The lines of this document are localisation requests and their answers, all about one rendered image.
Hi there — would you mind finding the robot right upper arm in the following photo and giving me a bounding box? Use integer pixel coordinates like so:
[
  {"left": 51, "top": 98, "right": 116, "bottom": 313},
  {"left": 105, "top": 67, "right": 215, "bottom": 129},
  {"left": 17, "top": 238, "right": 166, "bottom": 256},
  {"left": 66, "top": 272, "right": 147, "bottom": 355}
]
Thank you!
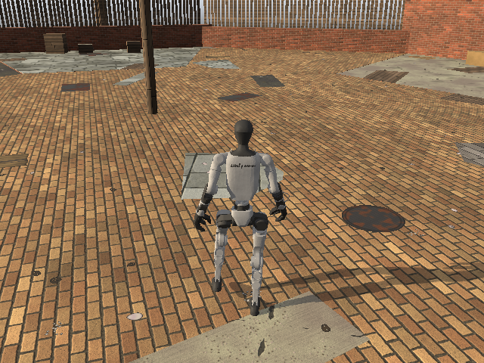
[{"left": 259, "top": 153, "right": 280, "bottom": 194}]

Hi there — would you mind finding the robot left upper arm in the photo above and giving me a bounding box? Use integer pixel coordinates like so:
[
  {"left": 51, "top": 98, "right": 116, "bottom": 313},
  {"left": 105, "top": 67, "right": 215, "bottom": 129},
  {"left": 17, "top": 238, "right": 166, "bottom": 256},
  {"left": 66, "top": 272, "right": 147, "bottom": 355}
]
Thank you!
[{"left": 206, "top": 152, "right": 228, "bottom": 195}]

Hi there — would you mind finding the robot left foot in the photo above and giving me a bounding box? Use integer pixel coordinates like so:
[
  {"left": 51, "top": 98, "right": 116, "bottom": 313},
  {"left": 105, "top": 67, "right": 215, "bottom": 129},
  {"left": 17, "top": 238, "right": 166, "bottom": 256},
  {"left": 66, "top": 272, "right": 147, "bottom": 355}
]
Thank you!
[{"left": 212, "top": 277, "right": 222, "bottom": 292}]

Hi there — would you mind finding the right robot forearm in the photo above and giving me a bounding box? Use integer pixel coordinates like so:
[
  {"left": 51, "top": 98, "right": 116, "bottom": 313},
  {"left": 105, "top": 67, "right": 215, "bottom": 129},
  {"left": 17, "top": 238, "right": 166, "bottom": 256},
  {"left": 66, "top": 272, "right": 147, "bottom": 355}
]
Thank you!
[{"left": 272, "top": 183, "right": 286, "bottom": 209}]

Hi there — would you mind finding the robot left hand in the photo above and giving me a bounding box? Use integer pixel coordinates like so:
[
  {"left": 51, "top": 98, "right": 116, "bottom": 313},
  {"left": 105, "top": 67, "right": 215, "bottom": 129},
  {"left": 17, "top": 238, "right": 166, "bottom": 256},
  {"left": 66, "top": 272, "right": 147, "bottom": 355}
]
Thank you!
[{"left": 194, "top": 213, "right": 211, "bottom": 231}]

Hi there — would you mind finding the robot right hand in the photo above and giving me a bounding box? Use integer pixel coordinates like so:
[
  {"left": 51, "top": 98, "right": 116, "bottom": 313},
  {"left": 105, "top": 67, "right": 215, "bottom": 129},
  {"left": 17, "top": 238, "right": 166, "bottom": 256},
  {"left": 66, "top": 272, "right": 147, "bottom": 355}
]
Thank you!
[{"left": 269, "top": 207, "right": 287, "bottom": 222}]

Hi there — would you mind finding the robot left thigh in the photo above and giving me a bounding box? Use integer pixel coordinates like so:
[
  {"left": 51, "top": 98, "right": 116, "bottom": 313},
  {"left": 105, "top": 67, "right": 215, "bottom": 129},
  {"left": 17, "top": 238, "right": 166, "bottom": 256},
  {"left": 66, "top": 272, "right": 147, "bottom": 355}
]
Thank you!
[{"left": 216, "top": 209, "right": 232, "bottom": 247}]

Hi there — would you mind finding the left robot forearm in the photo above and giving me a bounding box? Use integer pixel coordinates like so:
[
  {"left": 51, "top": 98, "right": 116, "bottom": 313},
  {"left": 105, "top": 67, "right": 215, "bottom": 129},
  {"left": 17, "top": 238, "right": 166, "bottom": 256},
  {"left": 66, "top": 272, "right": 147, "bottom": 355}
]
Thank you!
[{"left": 196, "top": 183, "right": 213, "bottom": 216}]

